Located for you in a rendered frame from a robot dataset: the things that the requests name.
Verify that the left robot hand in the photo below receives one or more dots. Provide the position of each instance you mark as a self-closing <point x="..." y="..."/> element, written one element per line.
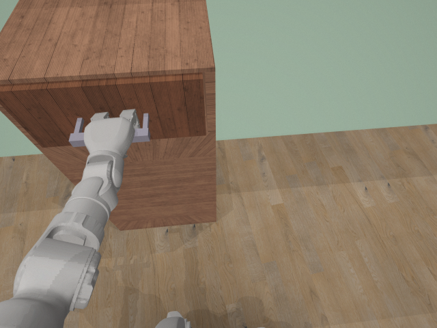
<point x="111" y="134"/>

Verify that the robot left shin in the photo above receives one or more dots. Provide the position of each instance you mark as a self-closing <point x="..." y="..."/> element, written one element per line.
<point x="173" y="314"/>

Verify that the handle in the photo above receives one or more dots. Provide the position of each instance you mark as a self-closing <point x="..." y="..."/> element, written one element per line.
<point x="141" y="134"/>

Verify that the cabinet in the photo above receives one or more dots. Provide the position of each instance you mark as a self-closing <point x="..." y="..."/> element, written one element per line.
<point x="166" y="182"/>

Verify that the left robot upper arm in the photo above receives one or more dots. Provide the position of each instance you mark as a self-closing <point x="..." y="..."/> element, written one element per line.
<point x="59" y="277"/>

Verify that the left robot forearm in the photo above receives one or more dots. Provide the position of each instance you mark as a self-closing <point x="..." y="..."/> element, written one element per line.
<point x="87" y="211"/>

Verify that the drawer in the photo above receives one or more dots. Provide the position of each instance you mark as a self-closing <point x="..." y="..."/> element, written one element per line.
<point x="48" y="111"/>

